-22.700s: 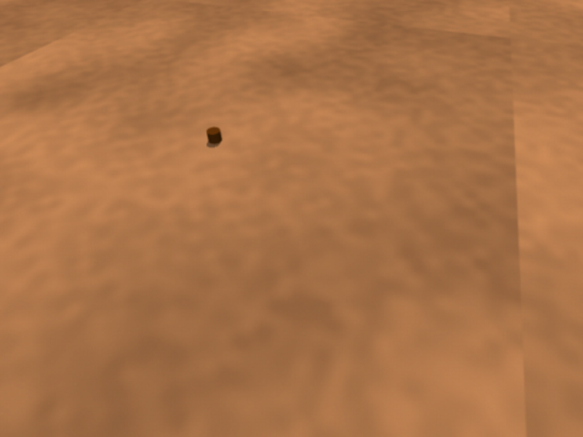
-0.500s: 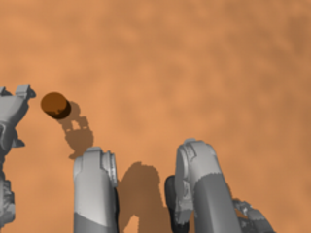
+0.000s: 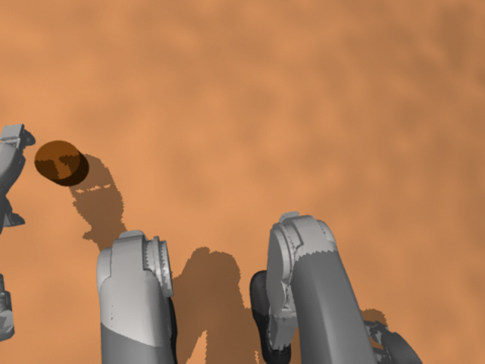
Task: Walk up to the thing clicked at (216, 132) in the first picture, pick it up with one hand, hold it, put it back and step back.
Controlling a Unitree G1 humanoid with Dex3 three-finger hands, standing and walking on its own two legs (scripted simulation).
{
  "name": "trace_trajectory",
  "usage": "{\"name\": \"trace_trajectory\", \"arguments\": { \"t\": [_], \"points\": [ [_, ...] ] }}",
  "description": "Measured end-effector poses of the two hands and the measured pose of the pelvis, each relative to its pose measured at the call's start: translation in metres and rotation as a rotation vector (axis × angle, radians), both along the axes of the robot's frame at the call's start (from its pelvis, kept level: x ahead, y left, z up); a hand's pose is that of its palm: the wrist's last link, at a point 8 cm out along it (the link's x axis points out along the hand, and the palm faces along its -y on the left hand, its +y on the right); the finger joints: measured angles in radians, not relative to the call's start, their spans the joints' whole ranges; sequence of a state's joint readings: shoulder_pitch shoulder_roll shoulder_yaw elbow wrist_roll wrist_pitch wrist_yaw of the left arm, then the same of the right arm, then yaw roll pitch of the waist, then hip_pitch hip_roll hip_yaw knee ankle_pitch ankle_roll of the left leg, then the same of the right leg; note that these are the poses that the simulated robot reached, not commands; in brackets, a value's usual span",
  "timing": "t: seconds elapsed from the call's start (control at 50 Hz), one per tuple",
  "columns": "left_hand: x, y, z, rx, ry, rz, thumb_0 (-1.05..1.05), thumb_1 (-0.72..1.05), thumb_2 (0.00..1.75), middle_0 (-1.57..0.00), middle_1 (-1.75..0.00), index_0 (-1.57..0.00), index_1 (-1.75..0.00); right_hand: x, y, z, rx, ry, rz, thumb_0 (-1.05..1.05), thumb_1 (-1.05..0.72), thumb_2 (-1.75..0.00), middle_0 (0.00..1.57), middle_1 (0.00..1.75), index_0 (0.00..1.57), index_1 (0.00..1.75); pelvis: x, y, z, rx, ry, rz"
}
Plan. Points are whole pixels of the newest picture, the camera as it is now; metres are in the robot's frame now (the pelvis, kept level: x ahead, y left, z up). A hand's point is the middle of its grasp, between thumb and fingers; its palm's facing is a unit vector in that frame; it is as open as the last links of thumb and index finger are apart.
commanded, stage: rise first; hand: left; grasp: from above
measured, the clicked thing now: (63, 164) +0.47 +0.33 -0.30
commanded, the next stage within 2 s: approach in 0.06 s
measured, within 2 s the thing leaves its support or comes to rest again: neither
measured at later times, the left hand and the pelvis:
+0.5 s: hand (54, 154) +0.46 +0.31 -0.19, palm faces -0.39 -0.06 -0.92, open 13.9 cm; pelvis +0.00 +0.00 -0.01, yaw -1 degrees
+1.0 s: hand (34, 183) +0.41 +0.34 -0.20, palm faces -0.57 -0.15 -0.81, open 13.8 cm; pelvis -0.01 +0.00 +0.00, yaw -1 degrees
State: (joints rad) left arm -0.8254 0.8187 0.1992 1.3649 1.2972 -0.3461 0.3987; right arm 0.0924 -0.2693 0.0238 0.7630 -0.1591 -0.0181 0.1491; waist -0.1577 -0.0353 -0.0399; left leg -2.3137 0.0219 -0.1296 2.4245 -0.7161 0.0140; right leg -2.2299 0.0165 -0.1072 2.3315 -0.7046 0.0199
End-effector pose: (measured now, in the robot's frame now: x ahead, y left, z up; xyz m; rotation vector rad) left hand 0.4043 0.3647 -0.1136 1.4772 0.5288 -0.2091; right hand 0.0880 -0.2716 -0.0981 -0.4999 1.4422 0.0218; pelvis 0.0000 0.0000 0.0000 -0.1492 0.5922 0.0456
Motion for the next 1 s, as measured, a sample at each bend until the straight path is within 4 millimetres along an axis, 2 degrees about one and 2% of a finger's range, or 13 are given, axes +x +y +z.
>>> {"name": "trace_trajectory", "arguments": {
  "t": [0.22, 0.32, 0.4, 0.56, 0.64, 0.7, 0.76, 0.8, 0.92, 1.0],
  "points": [
    [0.002, 0.001, -0.007, -0.002, 0.007, -0.009, 0.0, -0.53, 1.01, -0.07, -1.03, -0.08, -1.02, 0.002, 0.003, -0.001, -0.003, -0.005, 0.014, 0.0, -0.91, -0.9, 0.2, 0.3, 0.2, 0.3, 0.0, 0.001, -0.004, -0.005, -0.007, 0.0],
    [0.009, -0.007, -0.014, 0.003, 0.02, -0.04, 0.0, -0.52, 0.99, -0.07, -1.05, -0.08, -1.03, -0.001, 0.003, -0.001, -0.006, -0.005, 0.024, 0.0, -0.91, -0.9, 0.2, 0.3, 0.2, 0.3, -0.001, 0.001, -0.007, -0.004, -0.011, 0.0],
    [0.026, -0.024, -0.019, -0.001, -0.004, -0.081, 0.0, -0.51, 0.97, -0.07, -1.07, -0.09, -1.05, -0.007, 0.002, 0.0, -0.017, -0.004, 0.025, 0.0, -0.91, -0.9, 0.2, 0.3, 0.2, 0.3, -0.002, 0.001, -0.01, -0.005, -0.011, -0.003],
    [0.082, -0.069, -0.014, -0.002, -0.116, -0.1, 0.0, -0.51, 0.96, -0.08, -1.09, -0.1, -1.06, -0.034, 0.0, 0.008, -0.043, 0.005, -0.033, 0.0, -0.91, -0.9, 0.2, 0.3, 0.2, 0.3, 0.0, 0.0, -0.013, -0.011, 0.006, -0.012],
    [0.104, -0.077, -0.002, 0.041, -0.135, -0.059, 0.0, -0.51, 0.97, -0.08, -1.08, -0.09, -1.06, -0.052, 0.0, 0.011, -0.034, 0.025, -0.087, 0.0, -0.92, -0.9, 0.2, 0.3, 0.2, 0.3, 0.001, 0.0, -0.01, -0.009, 0.023, -0.017],
    [0.11, -0.075, 0.009, 0.073, -0.108, -0.019, 0.0, -0.52, 0.97, -0.07, -1.09, -0.09, -1.06, -0.064, 0.002, 0.011, -0.014, 0.046, -0.125, 0.0, -0.92, -0.9, 0.2, 0.3, 0.2, 0.3, 0.002, -0.001, -0.006, -0.005, 0.028, -0.021],
    [0.106, -0.067, 0.013, 0.085, -0.037, 0.03, 0.0, -0.51, 0.96, -0.07, -1.09, -0.09, -1.06, -0.072, 0.005, 0.012, 0.007, 0.064, -0.148, 0.0, -0.92, -0.9, 0.2, 0.3, 0.2, 0.3, 0.0, -0.001, -0.001, -0.001, 0.021, -0.024],
    [0.096, -0.06, 0.01, 0.086, 0.035, 0.055, 0.0, -0.5, 0.95, -0.07, -1.1, -0.09, -1.07, -0.075, 0.007, 0.013, 0.018, 0.072, -0.15, 0.0, -0.92, -0.9, 0.2, 0.3, 0.2, 0.3, -0.001, -0.001, 0.002, 0.001, 0.015, -0.022],
    [0.046, -0.033, -0.017, 0.008, 0.191, 0.08, 0.0, -0.48, 0.93, -0.07, -1.11, -0.1, -1.07, -0.073, 0.007, 0.015, 0.018, 0.106, -0.085, 0.0, -0.91, -0.9, 0.2, 0.3, 0.2, 0.3, -0.007, -0.002, 0.004, -0.004, -0.014, -0.014],
    [0.022, -0.022, -0.029, -0.064, 0.141, -0.001, 0.0, -0.47, 0.92, -0.08, -1.12, -0.11, -1.07, -0.063, 0.001, 0.016, -0.018, 0.123, -0.021, 0.0, -0.91, -0.9, 0.2, 0.3, 0.2, 0.3, -0.009, -0.001, -0.002, -0.017, -0.037, -0.011]
  ]
}}
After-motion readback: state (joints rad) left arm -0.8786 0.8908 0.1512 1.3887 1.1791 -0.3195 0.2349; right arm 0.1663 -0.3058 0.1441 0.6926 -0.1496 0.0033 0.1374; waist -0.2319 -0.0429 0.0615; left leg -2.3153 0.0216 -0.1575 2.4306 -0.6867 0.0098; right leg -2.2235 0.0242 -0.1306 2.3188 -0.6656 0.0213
